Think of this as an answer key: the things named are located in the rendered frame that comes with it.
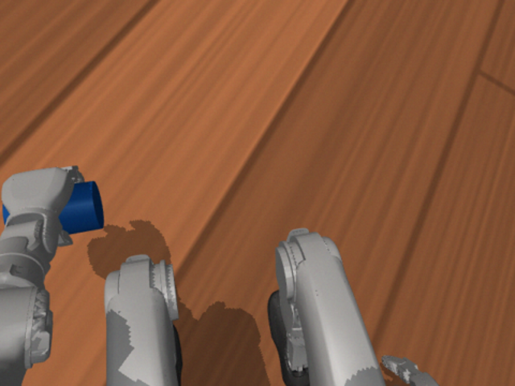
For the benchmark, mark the left robot hand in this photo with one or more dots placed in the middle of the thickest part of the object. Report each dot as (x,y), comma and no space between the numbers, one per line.
(49,188)

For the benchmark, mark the left robot arm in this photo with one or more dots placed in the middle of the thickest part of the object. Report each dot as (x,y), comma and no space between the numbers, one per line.
(27,244)

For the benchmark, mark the right robot foot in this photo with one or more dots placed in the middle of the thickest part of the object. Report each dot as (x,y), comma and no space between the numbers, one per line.
(278,334)

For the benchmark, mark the right robot hand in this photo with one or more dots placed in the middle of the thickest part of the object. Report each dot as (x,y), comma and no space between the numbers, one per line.
(408,371)

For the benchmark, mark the can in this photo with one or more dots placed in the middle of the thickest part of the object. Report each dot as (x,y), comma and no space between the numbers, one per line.
(82,213)

